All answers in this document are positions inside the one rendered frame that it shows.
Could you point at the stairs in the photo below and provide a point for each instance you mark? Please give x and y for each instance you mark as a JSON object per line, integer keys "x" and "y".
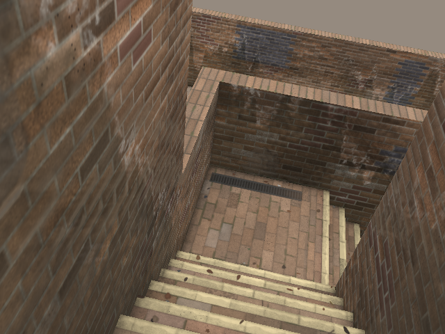
{"x": 344, "y": 237}
{"x": 202, "y": 295}

